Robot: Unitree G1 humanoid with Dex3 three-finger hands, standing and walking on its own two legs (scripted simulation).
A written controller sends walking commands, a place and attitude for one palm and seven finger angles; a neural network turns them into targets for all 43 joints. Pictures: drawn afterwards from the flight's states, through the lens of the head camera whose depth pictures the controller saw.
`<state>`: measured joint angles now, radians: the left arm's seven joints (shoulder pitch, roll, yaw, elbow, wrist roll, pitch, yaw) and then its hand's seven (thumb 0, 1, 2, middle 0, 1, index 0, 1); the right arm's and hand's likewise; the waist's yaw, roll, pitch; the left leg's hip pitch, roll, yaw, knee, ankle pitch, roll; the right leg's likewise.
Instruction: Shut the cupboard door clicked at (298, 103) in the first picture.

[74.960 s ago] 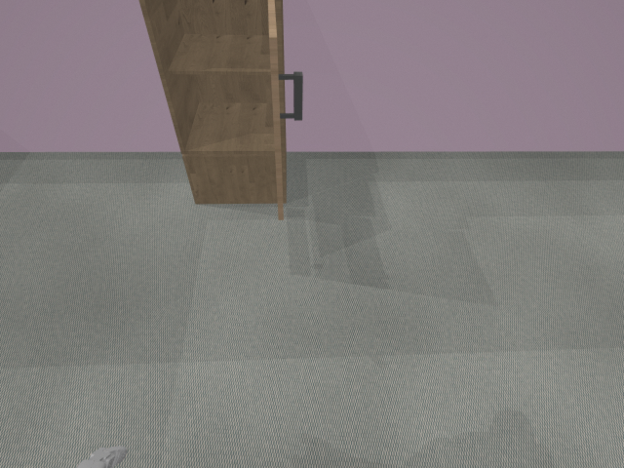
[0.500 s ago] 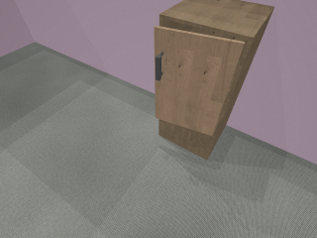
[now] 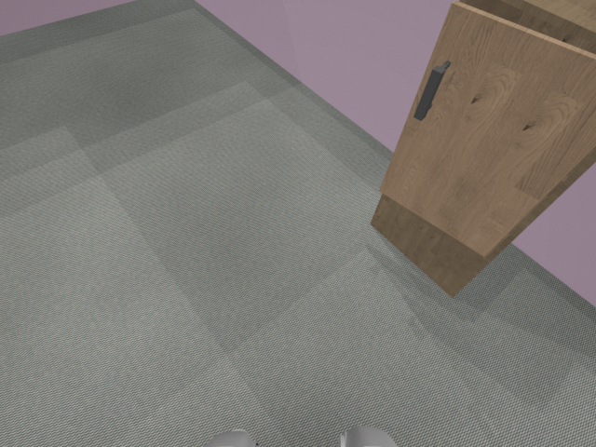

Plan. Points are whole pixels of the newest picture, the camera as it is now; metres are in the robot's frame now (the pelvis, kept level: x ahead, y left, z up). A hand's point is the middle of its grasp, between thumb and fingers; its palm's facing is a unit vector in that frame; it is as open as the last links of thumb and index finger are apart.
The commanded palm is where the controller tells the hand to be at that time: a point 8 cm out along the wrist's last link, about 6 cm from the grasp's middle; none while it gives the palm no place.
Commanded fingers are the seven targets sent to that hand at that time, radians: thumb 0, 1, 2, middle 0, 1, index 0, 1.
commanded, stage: walk to a spot facing it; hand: left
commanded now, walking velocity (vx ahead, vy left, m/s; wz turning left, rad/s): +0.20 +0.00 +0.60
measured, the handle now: (432, 90) +0.84 -0.29 -0.03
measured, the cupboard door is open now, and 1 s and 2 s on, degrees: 10 10 10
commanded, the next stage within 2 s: turn to face it in 0.50 s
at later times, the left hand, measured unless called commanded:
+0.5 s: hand out of the picture +0.02 +0.16 -0.13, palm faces +0.32 -0.91 -0.28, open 7.4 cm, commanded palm none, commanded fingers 0.00 0.90 0.90 -0.20 -0.30 -0.20 -0.30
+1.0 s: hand out of the picture +0.05 +0.20 -0.17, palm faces +0.39 -0.90 -0.17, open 7.4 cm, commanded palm none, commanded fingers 0.00 0.90 0.90 -0.20 -0.30 -0.20 -0.30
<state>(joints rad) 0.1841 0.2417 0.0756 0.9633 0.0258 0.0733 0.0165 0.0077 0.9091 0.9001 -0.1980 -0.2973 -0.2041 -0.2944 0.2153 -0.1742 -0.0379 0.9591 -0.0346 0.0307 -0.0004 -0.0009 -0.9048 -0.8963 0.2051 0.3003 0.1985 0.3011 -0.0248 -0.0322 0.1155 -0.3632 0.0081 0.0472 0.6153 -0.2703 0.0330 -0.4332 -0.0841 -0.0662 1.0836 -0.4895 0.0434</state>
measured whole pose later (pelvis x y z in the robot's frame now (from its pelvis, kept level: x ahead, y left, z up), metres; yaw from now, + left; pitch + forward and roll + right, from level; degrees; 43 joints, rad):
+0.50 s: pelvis +0.05 -0.04 +0.02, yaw +19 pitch +1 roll +2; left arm 0.31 0.18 0.05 0.95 0.02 -0.02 0.01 0.01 0.91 0.90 -0.20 -0.30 -0.20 -0.29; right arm 0.24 -0.27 -0.09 0.95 -0.03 0.05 0.04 0.00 -0.91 -0.90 0.20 0.30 0.19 0.30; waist -0.04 0.03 0.04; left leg -0.61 0.01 0.00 1.15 -0.26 -0.05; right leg -0.10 -0.07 -0.17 0.36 -0.28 -0.02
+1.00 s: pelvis +0.11 +0.02 +0.01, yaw +17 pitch -2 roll -2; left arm 0.28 0.17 0.07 1.00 0.02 0.07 0.00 0.01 0.91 0.90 -0.20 -0.30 -0.20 -0.29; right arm 0.07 -0.13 0.00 0.94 -0.03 0.02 -0.03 -0.01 -0.91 -0.90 0.21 0.30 0.20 0.30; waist 0.06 0.00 0.10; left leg -0.24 0.11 0.23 0.55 -0.27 0.04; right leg -0.44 -0.07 -0.05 1.00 -0.47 0.04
